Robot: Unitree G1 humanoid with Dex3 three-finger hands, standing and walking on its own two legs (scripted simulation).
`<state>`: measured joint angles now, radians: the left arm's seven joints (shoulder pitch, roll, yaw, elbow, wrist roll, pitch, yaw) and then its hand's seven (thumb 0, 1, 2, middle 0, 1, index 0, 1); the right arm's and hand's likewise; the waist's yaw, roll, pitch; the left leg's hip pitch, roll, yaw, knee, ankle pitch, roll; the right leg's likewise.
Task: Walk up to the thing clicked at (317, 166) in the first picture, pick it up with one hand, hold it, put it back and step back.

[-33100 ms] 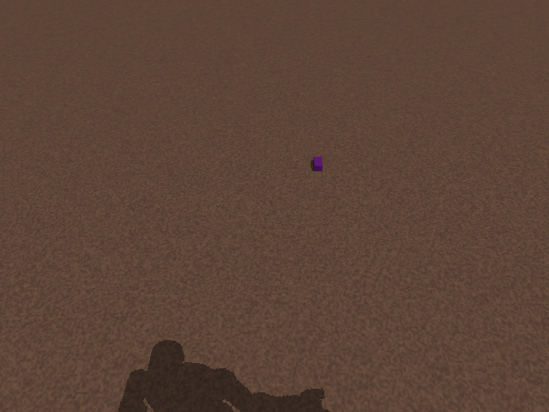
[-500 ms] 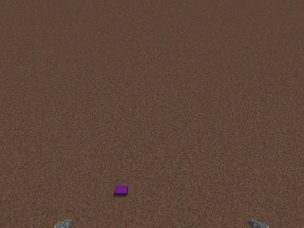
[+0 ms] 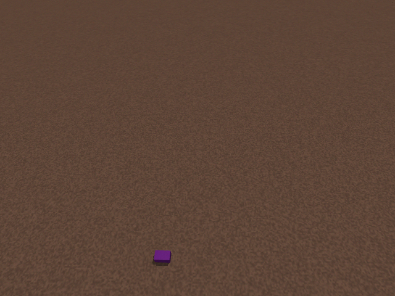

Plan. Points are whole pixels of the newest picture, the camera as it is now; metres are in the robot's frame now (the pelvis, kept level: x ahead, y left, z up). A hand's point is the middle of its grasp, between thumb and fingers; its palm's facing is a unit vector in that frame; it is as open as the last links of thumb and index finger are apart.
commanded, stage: stand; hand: left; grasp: from above
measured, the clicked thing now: (162, 256) +0.45 +0.22 -0.76
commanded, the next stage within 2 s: step back in 1.72 s
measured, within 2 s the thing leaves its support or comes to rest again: neither
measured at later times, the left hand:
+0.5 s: hand out of the picture +0.06 +0.23 -0.16, palm faces +0.02 -0.94 -0.33, open 7.4 cm
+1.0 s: hand out of the picture +0.09 +0.22 -0.15, palm faces +0.03 -0.94 -0.33, open 7.4 cm
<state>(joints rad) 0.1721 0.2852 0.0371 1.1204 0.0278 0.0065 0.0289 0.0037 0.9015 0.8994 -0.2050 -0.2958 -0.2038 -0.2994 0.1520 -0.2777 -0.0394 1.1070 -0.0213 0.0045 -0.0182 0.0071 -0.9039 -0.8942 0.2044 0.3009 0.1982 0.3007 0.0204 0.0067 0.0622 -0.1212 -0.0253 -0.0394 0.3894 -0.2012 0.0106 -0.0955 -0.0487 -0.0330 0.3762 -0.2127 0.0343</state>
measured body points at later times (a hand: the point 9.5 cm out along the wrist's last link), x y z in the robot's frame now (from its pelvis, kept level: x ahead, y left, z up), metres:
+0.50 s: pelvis +0.01 -0.01 +0.00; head +0.01 -0.01 +0.45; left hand +0.06 +0.28 -0.14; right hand +0.07 -0.30 -0.14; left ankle +0.01 +0.11 -0.74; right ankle +0.00 -0.14 -0.74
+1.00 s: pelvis +0.02 -0.02 +0.00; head +0.03 -0.03 +0.45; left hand +0.09 +0.27 -0.13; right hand +0.09 -0.31 -0.14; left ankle +0.01 +0.11 -0.74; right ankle +0.00 -0.14 -0.74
